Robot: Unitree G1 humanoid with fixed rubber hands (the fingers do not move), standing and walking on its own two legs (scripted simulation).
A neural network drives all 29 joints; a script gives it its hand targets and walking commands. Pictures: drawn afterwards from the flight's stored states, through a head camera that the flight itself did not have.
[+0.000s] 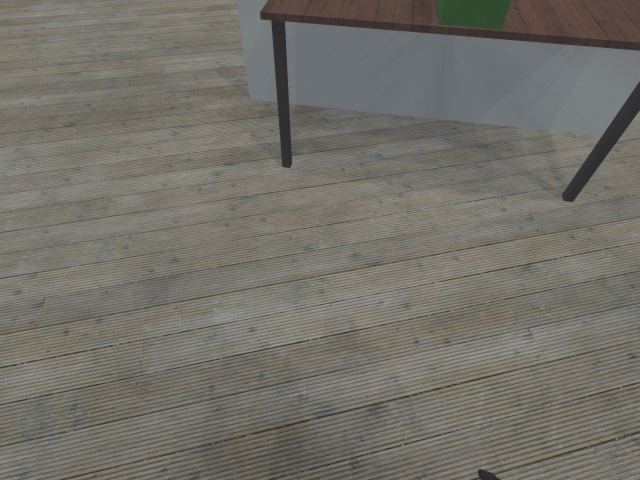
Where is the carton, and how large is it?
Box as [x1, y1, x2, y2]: [437, 0, 511, 28]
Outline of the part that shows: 440,24 501,28 511,0 437,0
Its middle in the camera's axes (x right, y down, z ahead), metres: +0.52 -0.86 +1.25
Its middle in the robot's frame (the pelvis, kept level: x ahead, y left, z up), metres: +1.50 -0.56 +0.07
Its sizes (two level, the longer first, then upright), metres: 0.210 0.200 0.250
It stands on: a table, 0.71 m high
